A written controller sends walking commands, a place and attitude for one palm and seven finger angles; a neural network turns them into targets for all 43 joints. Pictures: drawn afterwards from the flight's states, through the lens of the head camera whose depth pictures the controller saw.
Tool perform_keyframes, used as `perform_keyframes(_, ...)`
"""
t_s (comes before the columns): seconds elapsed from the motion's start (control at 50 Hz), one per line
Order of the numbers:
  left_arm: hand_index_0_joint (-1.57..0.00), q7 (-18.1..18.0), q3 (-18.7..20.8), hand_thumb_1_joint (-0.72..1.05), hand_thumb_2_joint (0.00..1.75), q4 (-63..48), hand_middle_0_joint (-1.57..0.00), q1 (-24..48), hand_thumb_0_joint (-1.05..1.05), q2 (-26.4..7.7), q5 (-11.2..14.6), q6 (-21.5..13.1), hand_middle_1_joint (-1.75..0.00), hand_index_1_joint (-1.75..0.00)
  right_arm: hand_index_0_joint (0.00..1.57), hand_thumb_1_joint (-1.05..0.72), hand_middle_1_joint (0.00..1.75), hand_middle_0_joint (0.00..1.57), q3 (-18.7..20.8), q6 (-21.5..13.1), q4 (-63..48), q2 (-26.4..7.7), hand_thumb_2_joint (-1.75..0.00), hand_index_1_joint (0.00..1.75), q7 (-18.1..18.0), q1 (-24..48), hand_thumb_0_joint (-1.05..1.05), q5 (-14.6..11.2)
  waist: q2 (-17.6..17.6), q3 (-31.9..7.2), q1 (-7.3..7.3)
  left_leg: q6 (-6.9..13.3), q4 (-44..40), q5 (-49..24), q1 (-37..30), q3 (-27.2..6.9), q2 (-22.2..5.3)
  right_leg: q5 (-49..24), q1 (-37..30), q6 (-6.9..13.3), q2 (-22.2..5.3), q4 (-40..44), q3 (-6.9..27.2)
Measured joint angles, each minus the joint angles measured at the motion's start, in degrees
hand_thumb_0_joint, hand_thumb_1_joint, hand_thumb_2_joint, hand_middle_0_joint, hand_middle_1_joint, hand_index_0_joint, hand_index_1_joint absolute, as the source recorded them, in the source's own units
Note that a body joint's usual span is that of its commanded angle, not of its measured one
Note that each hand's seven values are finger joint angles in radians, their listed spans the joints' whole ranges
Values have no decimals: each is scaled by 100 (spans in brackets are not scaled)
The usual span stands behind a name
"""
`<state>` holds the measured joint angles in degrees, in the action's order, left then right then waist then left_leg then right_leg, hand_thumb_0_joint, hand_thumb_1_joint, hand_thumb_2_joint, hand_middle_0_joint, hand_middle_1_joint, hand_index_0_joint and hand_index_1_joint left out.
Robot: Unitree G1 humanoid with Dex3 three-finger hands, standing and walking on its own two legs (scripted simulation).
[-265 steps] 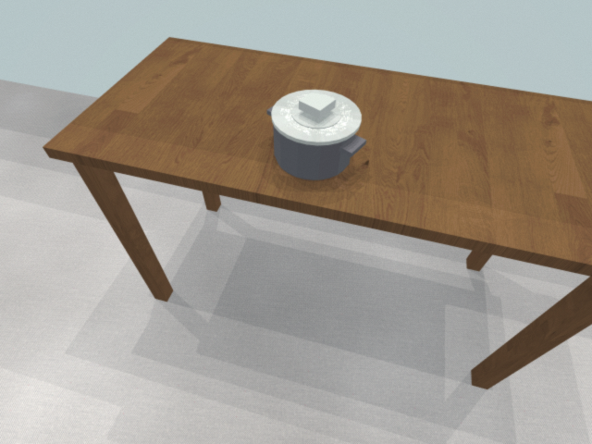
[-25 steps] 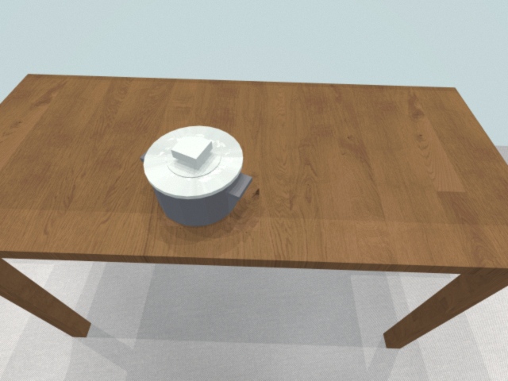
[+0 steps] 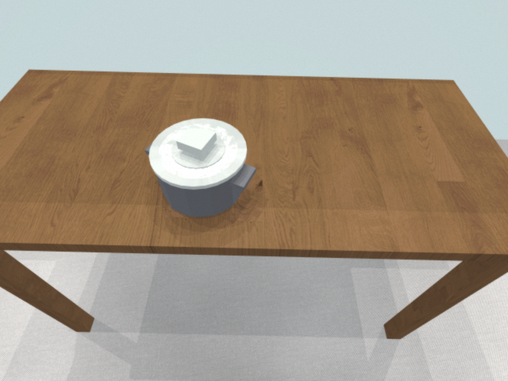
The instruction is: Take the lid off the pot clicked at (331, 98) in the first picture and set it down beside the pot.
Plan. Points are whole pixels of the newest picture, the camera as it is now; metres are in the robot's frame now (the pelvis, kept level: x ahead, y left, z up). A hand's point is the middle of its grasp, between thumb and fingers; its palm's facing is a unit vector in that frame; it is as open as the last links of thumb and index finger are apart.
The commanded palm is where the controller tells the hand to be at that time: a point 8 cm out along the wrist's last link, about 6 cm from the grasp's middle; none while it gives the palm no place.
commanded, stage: come to a stop and stand still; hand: left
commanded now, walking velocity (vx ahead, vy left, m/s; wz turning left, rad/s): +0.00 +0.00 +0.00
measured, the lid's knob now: (197, 140) +0.48 +0.13 +0.10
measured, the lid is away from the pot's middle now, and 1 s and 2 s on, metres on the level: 0.00 0.00 0.00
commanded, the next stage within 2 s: look again from close up in 0.48 s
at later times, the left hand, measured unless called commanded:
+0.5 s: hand out of the picture -0.04 +0.19 -0.17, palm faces +0.00 -0.98 -0.21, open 7.4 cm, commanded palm none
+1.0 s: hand out of the picture -0.02 +0.16 -0.17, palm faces +0.01 -0.99 -0.17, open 7.4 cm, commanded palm none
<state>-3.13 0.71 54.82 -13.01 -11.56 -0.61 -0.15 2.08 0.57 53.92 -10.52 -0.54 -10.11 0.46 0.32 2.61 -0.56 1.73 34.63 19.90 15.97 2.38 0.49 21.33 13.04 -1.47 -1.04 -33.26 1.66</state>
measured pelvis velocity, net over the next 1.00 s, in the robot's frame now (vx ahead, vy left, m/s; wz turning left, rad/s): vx -0.03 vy -0.01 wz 0.00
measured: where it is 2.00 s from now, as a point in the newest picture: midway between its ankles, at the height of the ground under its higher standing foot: outside the picture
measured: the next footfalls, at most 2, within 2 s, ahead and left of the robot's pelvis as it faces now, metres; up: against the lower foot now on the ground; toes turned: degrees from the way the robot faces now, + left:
none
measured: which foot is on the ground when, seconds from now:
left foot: down 0.00-1.00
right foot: down 0.00-1.00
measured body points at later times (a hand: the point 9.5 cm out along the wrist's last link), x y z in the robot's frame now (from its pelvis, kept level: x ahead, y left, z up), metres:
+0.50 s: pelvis -0.04 +0.01 +0.01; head -0.02 +0.01 +0.46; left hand -0.04 +0.24 -0.15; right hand -0.02 -0.23 -0.14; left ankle -0.02 +0.10 -0.73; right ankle -0.04 -0.14 -0.73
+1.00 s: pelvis -0.03 -0.01 +0.01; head -0.01 +0.00 +0.46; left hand -0.02 +0.21 -0.15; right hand -0.01 -0.24 -0.14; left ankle -0.02 +0.10 -0.73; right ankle -0.04 -0.14 -0.73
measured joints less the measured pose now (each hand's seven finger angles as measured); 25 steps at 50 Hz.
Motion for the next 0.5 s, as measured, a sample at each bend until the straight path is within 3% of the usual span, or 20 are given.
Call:
perform_keyframes(0.18,-20,89,-110,90,90,-153,-20,-33,1,7,-8,89,-30,-29,20,-91,30,20,-156,27,-63,16,-90,30,38,-137,0,18,34,-112,20,65,12,-176,-28,28,27,-194,-46,-50,-27,35,28)
perform_keyframes(0.5,-20,157,-148,90,90,295,-20,-579,1,19,-13,124,-30,-29,20,-92,30,20,-178,-48,370,11,-90,30,27,-632,0,-23,-93,41,68,66,-451,-571,-46,36,74,-505,7,-62,-71,341,36)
